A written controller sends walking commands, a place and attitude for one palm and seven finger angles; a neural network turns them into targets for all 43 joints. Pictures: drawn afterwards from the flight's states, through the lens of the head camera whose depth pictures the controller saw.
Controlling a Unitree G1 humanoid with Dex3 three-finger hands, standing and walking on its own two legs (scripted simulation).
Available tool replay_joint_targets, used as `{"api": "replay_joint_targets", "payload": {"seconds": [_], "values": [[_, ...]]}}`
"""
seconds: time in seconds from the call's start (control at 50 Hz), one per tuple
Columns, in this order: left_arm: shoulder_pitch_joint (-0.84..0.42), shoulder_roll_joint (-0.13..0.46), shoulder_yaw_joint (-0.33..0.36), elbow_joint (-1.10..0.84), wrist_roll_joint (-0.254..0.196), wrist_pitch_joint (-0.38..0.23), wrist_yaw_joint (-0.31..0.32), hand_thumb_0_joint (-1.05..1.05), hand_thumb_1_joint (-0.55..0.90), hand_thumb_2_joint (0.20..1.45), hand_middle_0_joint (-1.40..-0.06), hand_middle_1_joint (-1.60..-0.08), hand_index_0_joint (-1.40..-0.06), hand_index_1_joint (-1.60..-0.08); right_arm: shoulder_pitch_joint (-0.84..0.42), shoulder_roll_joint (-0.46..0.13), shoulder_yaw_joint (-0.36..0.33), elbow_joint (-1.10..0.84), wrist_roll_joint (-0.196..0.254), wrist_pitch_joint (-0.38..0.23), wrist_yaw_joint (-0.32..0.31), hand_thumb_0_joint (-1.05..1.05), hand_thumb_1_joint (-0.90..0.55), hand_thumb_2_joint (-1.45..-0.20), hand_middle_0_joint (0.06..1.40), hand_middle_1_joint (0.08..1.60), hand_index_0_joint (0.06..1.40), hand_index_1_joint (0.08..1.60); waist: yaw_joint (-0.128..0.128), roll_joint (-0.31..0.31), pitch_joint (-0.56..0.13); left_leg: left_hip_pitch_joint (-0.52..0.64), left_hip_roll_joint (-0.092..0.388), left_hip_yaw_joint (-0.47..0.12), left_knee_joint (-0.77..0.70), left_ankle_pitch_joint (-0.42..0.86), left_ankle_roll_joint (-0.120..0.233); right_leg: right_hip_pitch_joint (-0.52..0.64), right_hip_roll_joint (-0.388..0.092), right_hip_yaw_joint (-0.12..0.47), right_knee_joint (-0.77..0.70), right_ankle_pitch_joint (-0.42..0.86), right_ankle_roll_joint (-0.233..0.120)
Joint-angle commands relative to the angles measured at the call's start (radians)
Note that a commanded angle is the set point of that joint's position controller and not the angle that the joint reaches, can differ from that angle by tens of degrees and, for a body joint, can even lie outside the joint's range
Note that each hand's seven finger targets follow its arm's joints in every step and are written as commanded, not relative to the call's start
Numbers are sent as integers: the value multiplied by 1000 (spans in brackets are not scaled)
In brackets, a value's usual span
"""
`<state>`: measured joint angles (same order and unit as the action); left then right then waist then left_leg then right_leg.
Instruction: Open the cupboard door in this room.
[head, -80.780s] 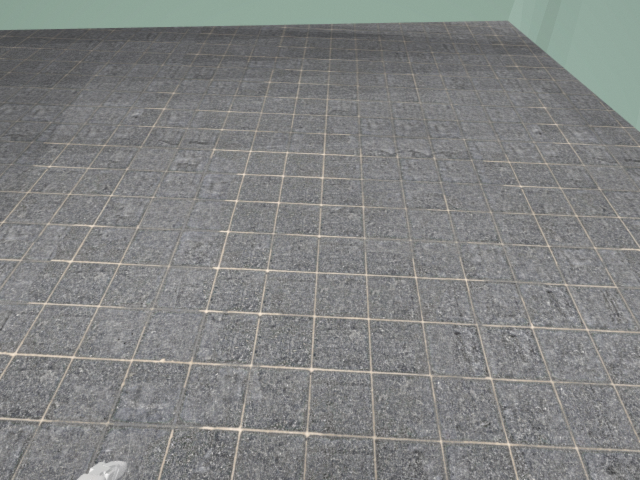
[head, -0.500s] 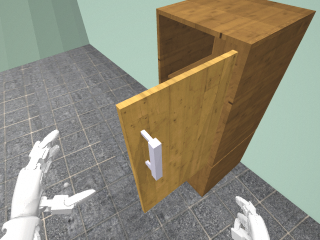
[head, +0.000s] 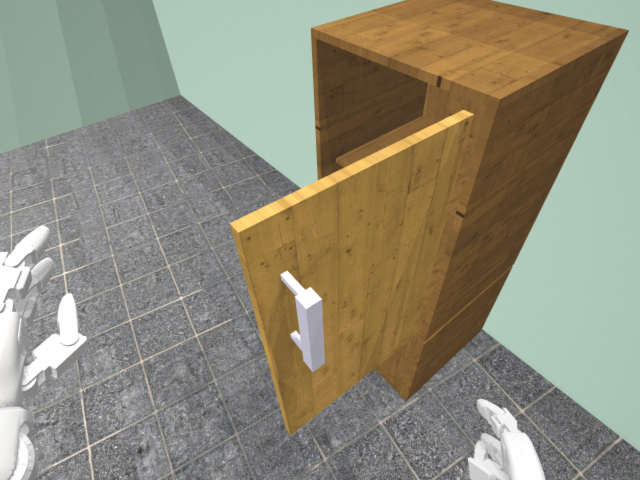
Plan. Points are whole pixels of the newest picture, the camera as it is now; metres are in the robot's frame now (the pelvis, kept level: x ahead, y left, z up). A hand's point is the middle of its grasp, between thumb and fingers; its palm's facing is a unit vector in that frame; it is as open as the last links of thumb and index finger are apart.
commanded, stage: draw the hand back to the body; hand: left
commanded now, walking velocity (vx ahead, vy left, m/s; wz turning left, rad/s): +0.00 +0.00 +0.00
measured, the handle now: (302, 322) +0.30 +0.07 +0.04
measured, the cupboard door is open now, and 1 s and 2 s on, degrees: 88 88 88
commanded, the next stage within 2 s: step back with the hand held close in 0.24 s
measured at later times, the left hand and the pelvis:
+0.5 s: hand (74, 345) +0.18 +0.26 +0.16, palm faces +0.43 -0.78 -0.45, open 7.4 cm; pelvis -0.02 +0.00 +0.00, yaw +0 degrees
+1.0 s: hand (8, 434) +0.11 +0.28 +0.15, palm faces +0.42 -0.75 -0.51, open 7.4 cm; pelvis -0.10 +0.01 -0.02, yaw +0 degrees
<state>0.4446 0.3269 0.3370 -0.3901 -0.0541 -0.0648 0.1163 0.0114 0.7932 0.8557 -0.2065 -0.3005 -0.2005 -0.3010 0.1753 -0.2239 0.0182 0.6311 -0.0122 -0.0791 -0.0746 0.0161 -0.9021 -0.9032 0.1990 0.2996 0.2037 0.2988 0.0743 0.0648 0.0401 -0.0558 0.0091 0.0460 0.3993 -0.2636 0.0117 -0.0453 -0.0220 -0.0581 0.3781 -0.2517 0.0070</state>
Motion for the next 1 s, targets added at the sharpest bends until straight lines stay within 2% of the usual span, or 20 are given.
{"api": "replay_joint_targets", "payload": {"seconds": [0.0,0.06,0.16,0.22,0.26,0.32,0.34,0.36,0.38,0.42,0.46,0.5,0.56,0.6,0.68,0.7,0.84,0.9,0.94,0.98], "values": [[-76,191,105,-193,2,-65,19,0,900,900,-200,-300,-200,-300,-127,-106,-36,-157,2,-57,-13,0,-900,-900,200,300,200,300,5,-14,-76,-3,15,-25,-46,288,7,-2,13,18,-51,240,-23],[-76,199,112,-241,2,-74,21,0,900,900,-200,-300,-200,-300,-124,-100,-37,-159,1,-65,-15,0,-900,-900,200,300,200,300,6,-1,-119,13,11,-22,-37,317,7,13,12,21,-43,272,-22],[-75,190,106,-231,2,-72,22,0,900,900,-200,-300,-200,-300,-126,-98,-36,-149,3,-72,-15,0,-900,-900,200,300,200,300,2,15,-94,11,12,-21,-40,304,5,-2,15,21,-52,259,-22],[-74,178,96,-205,0,-72,20,0,900,900,-200,-300,-200,-300,-130,-99,-36,-149,5,-73,-15,0,-900,-900,200,300,200,300,-1,-14,-56,-3,14,-25,-52,264,6,-18,16,19,-63,219,-21],[-83,181,97,-219,3,-77,20,0,900,900,-200,-300,-200,-300,-129,-99,-37,-147,5,-76,-15,0,-900,-900,200,300,200,300,0,24,-73,9,12,-22,-50,263,5,-18,16,23,-63,216,-22],[-65,177,96,-197,0,-78,18,0,900,900,-200,-300,-200,-300,-129,-98,-38,-146,4,-78,-14,0,-900,-900,200,300,200,300,2,-20,-64,3,14,-25,-56,251,8,-17,16,22,-67,209,-20],[-143,217,123,-243,0,-84,23,0,900,900,-200,-300,-200,-300,-134,-101,-38,-145,5,-79,-16,0,-900,-900,200,300,200,300,1,-4,-90,9,12,-25,-51,254,9,-8,15,28,-67,217,-21],[-205,329,236,-269,1,-123,25,0,900,900,-200,-300,-200,-300,-116,-117,-33,-180,15,-57,-16,0,-900,-900,200,300,200,300,-49,-42,4,-72,31,-40,-18,195,24,-125,-30,99,-115,269,-18],[-80,248,180,-163,1,-121,12,0,900,900,-200,-300,-200,-300,-115,-103,-37,-162,10,-39,-18,0,-900,-900,200,300,200,300,-51,-113,-5,-74,31,-50,5,192,25,-131,-50,94,-115,288,-17],[-5,211,143,-175,6,-125,3,0,900,900,-200,-300,-200,-300,-117,-111,-43,-177,9,-16,-15,0,-900,-900,200,300,200,300,-54,-62,-53,-72,34,-39,18,241,21,-121,-63,82,-84,348,-16],[43,205,136,-218,8,-128,5,0,900,900,-200,-300,-200,-300,-109,-118,-50,-194,7,-3,-15,0,-900,-900,200,300,200,300,-56,-7,-129,-62,47,-33,24,326,18,-96,-64,73,-38,400,-13],[79,225,156,-245,7,-126,13,0,900,900,-200,-300,-200,-300,-112,-119,-56,-203,9,7,-20,0,-900,-900,200,300,200,300,-52,4,-180,-59,60,-41,26,405,15,-70,-60,60,2,446,-10],[98,252,183,-294,6,-124,21,0,900,900,-200,-300,-200,-300,-104,-116,-65,-227,16,23,-22,0,-900,-900,200,300,200,300,-55,-53,-216,-80,70,-44,41,425,12,-69,-56,65,36,474,-4],[108,279,211,-304,5,-128,30,0,900,900,-200,-300,-200,-300,-110,-114,-69,-231,17,29,-28,0,-900,-900,200,300,200,300,-52,-37,-215,-112,70,-50,40,397,13,-74,-60,69,48,452,-6],[120,268,209,-316,6,-137,40,0,900,900,-200,-300,-200,-300,-100,-114,-73,-242,22,26,-28,0,-900,-900,200,300,200,300,-56,-29,-190,-182,85,-65,26,298,16,-99,-52,81,67,353,-4],[119,276,217,-322,7,-142,43,0,900,900,-200,-300,-200,-300,-106,-117,-75,-240,21,22,-31,0,-900,-900,200,300,200,300,-54,-2,-180,-206,85,-74,17,266,20,-101,-53,81,68,319,-5],[102,252,212,-324,32,-175,58,0,900,900,-200,-300,-200,-300,-82,-132,-74,-247,19,-14,-28,0,-900,-900,200,300,200,300,-64,41,-86,-481,129,-136,-90,-223,61,-73,-22,93,134,21,1],[74,253,221,-323,44,-189,61,0,900,900,-200,-300,-200,-300,-75,-138,-78,-246,19,-32,-29,0,-900,-900,200,300,200,300,-65,37,-69,-563,135,-153,-85,-333,73,-62,-15,102,156,-48,1],[67,252,224,-319,47,-198,62,0,900,900,-200,-300,-200,-300,-58,-132,-78,-242,17,-41,-27,0,-900,-900,200,300,200,300,-70,-6,-69,-564,118,-144,-37,-355,70,-99,-32,135,129,-106,-8],[54,260,221,-340,44,-207,66,0,900,900,-200,-300,-200,-300,-42,-125,-80,-228,17,-49,-23,0,-900,-900,200,300,200,300,-76,-87,-73,-432,54,-97,125,-296,38,-273,-93,216,-2,-221,-43]]}}
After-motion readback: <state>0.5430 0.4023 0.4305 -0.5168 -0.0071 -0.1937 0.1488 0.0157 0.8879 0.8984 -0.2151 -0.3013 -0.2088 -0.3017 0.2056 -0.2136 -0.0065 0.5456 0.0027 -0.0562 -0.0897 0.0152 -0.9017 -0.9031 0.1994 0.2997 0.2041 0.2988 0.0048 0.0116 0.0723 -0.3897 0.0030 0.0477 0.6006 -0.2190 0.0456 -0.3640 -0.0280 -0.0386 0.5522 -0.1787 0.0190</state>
